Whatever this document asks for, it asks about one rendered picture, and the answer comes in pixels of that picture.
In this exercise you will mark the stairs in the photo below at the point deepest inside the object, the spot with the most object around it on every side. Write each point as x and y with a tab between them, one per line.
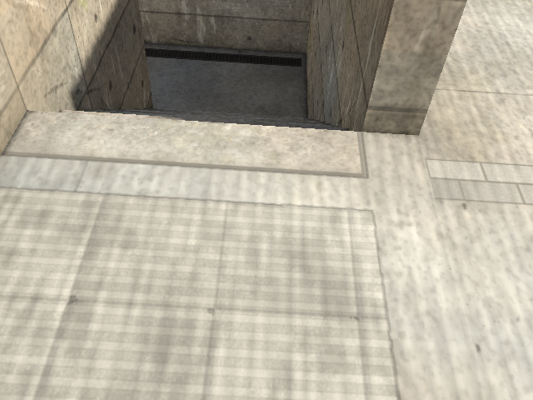
214	117

